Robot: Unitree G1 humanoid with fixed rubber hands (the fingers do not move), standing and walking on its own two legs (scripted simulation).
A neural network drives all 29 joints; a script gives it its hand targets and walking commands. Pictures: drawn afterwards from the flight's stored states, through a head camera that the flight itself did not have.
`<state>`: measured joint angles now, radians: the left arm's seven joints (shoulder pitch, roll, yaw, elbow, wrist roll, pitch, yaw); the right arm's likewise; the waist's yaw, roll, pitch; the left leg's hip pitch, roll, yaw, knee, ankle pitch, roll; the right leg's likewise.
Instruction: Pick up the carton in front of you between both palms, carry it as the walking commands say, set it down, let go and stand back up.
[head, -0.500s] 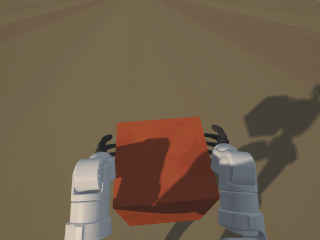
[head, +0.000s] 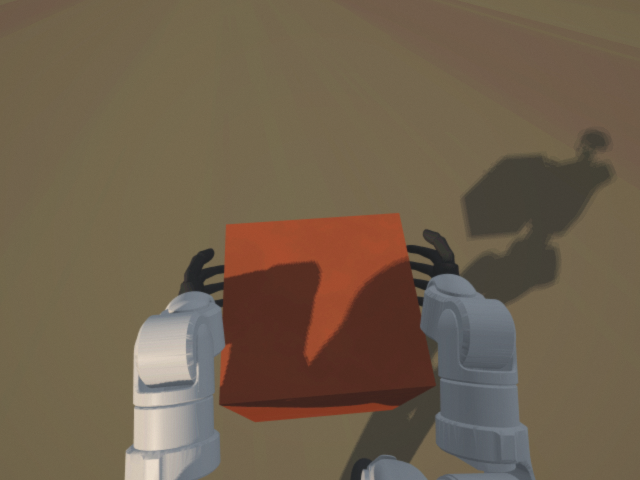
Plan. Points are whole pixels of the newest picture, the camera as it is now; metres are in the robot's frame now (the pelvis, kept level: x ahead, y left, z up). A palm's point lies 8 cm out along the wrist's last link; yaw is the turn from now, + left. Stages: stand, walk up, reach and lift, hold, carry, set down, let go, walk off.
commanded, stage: carry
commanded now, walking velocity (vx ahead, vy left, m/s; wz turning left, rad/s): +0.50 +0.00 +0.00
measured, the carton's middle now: (319, 328) +0.31 +0.00 -0.02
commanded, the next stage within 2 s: none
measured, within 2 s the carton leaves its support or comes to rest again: neither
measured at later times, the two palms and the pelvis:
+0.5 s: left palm (222, 132) +0.62 +0.15 +0.08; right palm (388, 120) +0.64 -0.13 +0.09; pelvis +0.34 +0.00 -0.01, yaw +2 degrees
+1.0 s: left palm (240, 48) +0.93 +0.15 +0.07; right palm (368, 45) +0.95 -0.13 +0.08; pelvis +0.64 +0.00 -0.02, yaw +2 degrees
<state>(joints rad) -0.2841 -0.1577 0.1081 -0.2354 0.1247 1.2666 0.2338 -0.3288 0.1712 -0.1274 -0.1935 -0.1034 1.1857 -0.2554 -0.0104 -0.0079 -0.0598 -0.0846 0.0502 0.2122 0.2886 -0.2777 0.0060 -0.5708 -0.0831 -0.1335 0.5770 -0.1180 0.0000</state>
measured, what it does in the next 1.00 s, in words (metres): walks ahead: right foot, then left foot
